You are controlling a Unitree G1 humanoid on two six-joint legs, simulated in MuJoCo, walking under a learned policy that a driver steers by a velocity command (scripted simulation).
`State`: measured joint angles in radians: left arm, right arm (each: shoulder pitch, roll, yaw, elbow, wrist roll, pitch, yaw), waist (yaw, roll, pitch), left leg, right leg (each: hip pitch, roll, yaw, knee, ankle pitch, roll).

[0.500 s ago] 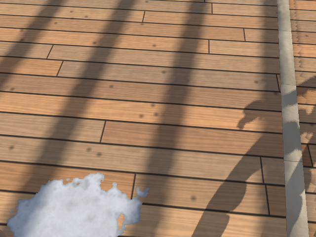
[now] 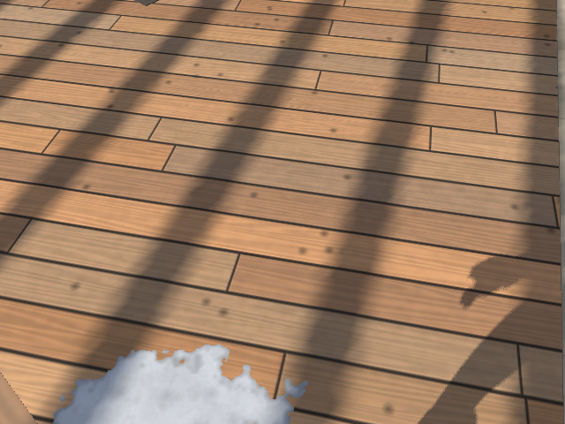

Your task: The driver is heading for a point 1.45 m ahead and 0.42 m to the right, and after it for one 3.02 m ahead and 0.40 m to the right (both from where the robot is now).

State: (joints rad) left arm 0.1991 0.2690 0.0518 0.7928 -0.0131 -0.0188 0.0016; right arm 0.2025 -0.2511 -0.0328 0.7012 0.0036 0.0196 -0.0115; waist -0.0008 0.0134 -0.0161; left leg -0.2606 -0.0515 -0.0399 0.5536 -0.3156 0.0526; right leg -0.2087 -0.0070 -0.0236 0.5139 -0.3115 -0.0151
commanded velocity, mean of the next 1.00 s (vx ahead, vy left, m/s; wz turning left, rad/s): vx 0.44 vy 0.00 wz -0.11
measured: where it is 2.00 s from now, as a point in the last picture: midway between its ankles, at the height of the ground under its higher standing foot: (346, 273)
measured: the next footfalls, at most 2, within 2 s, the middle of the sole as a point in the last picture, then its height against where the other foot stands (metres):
left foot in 0.38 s outside the picture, level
right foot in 0.92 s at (334, 394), level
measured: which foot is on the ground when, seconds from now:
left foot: down 0.00-0.00, up 0.02-0.36, down 0.38-0.92, up 0.94-1.00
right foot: down 0.00-0.40, up 0.42-0.90, down 0.92-1.00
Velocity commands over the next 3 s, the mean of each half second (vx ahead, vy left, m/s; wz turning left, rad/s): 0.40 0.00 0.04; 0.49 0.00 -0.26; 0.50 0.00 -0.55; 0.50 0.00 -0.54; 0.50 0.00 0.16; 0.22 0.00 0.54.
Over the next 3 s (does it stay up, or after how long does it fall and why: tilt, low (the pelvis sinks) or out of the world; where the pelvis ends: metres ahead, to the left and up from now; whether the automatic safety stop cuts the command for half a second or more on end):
stays up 1.37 -0.50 -0.01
